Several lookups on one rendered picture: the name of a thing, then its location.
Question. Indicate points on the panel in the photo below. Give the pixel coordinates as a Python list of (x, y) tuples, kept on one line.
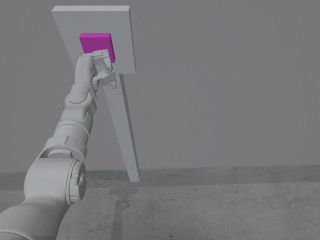
[(72, 20)]

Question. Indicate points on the left robot upper arm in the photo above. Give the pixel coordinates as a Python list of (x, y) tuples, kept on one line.
[(52, 186)]

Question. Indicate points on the button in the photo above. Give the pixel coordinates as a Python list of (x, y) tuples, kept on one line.
[(97, 41)]

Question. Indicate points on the left robot hand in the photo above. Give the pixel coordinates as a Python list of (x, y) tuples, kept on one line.
[(86, 72)]

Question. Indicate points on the left robot forearm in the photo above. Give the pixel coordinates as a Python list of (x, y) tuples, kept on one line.
[(73, 130)]

